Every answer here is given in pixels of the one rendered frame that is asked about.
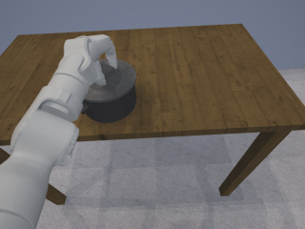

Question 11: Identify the pot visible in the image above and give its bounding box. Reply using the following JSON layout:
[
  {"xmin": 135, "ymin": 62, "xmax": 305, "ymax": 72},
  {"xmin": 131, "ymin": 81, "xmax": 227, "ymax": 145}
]
[{"xmin": 81, "ymin": 85, "xmax": 137, "ymax": 123}]

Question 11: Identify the left robot forearm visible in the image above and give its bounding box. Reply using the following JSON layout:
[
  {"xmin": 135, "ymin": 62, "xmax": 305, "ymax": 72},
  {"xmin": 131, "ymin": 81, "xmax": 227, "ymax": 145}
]
[{"xmin": 10, "ymin": 35, "xmax": 101, "ymax": 152}]

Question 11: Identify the robot left hand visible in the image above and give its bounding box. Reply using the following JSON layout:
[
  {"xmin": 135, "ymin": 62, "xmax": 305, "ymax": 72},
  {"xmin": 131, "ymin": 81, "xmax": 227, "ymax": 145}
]
[{"xmin": 89, "ymin": 34, "xmax": 117, "ymax": 86}]

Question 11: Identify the robot left upper arm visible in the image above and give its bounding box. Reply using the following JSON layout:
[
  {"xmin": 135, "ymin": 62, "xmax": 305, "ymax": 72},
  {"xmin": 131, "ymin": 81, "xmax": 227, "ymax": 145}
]
[{"xmin": 0, "ymin": 109, "xmax": 80, "ymax": 229}]

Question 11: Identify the table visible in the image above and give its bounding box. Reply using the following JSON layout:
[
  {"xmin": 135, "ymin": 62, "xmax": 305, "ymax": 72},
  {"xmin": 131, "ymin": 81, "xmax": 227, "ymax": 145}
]
[{"xmin": 0, "ymin": 23, "xmax": 305, "ymax": 205}]

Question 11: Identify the lid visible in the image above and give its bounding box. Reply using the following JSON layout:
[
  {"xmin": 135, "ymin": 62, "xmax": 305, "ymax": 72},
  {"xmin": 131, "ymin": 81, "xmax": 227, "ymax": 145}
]
[{"xmin": 84, "ymin": 58, "xmax": 137, "ymax": 103}]

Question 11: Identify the knob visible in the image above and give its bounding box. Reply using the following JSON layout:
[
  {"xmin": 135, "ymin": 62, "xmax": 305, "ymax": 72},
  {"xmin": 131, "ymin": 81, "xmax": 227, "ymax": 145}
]
[{"xmin": 100, "ymin": 61, "xmax": 116, "ymax": 80}]

